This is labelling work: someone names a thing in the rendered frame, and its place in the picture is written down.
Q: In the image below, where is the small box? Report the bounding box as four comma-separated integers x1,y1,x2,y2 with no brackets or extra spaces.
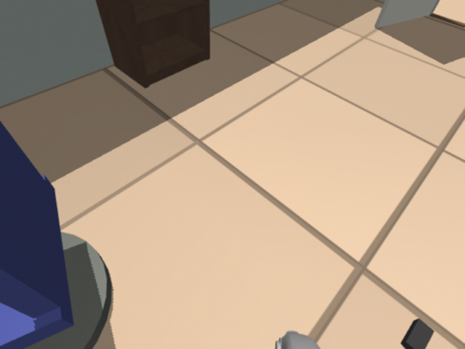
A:
401,318,434,349

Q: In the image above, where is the office chair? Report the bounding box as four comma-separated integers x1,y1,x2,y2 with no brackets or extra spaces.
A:
0,122,112,349

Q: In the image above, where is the bookshelf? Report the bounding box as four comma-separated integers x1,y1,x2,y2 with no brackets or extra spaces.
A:
96,0,210,88

